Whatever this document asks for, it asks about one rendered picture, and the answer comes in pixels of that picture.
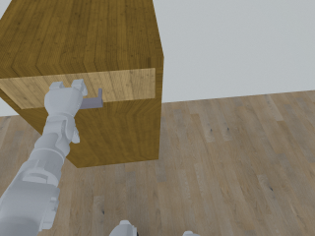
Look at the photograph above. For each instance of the left robot shin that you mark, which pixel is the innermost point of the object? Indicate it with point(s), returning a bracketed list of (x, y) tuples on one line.
[(124, 222)]

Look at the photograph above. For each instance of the cabinet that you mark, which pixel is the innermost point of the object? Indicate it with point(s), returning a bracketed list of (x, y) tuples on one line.
[(61, 37)]

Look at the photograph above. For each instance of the robot left thigh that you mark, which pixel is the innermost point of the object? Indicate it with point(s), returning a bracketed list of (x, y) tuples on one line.
[(124, 230)]

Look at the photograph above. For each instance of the left robot upper arm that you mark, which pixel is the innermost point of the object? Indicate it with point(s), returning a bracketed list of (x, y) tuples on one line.
[(28, 208)]

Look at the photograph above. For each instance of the left robot forearm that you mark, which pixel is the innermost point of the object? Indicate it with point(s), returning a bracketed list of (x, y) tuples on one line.
[(46, 159)]

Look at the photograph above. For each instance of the handle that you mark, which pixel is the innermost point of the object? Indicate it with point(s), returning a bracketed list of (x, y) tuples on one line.
[(93, 102)]

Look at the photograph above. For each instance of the left robot hand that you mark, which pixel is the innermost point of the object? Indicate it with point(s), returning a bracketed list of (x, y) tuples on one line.
[(66, 100)]

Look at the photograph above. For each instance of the drawer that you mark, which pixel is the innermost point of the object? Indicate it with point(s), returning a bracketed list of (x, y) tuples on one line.
[(121, 85)]

